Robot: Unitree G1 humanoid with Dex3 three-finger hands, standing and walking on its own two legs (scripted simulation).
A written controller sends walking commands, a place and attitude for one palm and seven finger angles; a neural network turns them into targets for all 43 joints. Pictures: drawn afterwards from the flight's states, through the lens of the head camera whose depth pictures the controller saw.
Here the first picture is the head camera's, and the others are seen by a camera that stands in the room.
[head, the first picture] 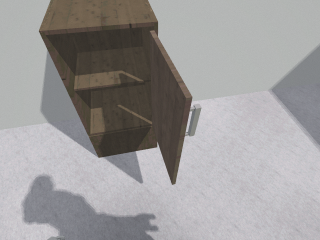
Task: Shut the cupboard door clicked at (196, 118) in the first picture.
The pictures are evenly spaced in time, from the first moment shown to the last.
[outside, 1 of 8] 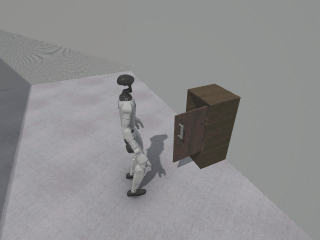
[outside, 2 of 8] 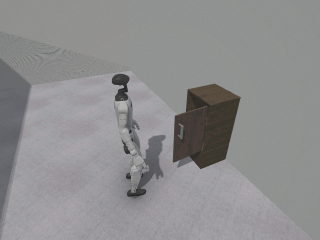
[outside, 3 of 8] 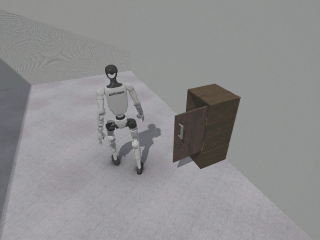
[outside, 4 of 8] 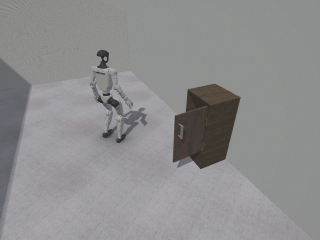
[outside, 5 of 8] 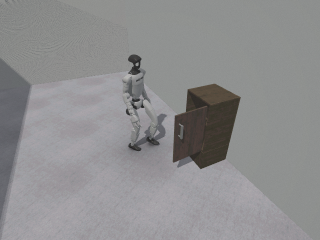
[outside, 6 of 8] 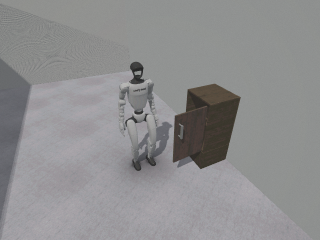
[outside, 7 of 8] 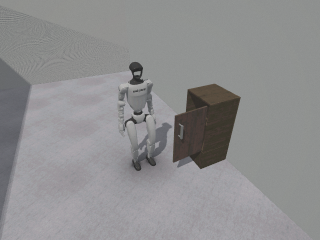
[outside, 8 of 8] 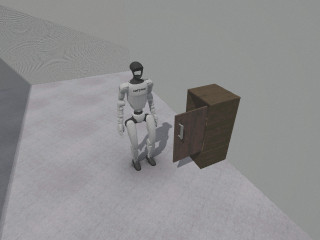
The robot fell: no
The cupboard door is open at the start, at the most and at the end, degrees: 94 94 94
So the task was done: no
